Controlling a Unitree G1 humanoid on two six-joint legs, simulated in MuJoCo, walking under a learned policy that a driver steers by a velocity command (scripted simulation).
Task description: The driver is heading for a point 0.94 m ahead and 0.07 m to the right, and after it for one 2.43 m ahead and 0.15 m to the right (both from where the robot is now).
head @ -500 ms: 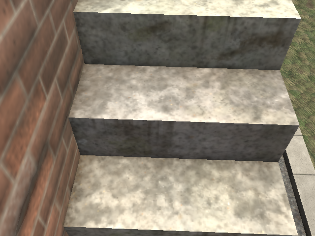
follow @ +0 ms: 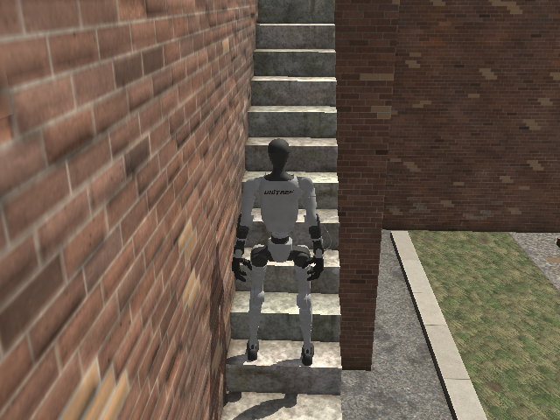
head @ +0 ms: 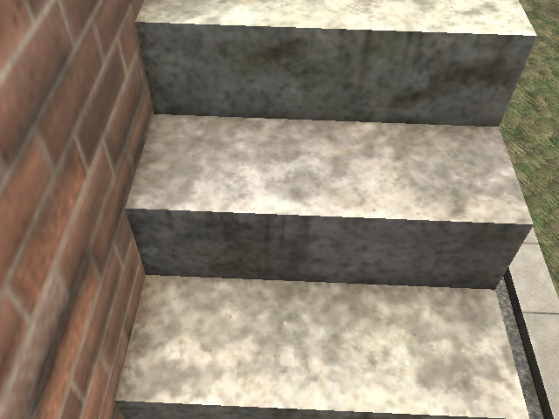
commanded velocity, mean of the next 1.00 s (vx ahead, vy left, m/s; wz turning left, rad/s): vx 0.00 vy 0.00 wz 0.00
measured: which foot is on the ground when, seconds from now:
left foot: down 0.00-1.00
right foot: down 0.00-1.00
